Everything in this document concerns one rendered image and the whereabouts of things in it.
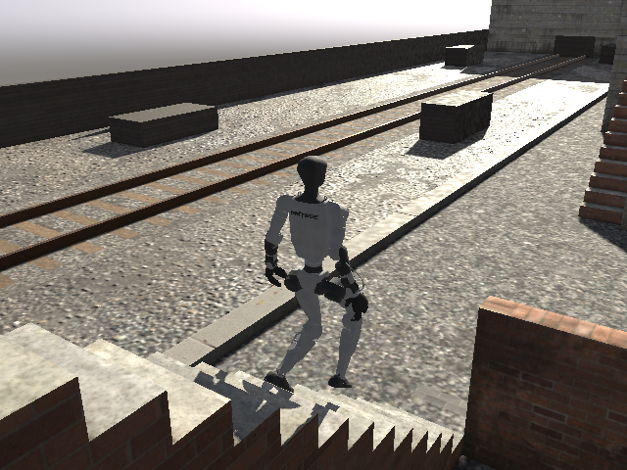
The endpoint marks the stairs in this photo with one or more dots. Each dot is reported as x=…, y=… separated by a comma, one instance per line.
x=606, y=195
x=63, y=407

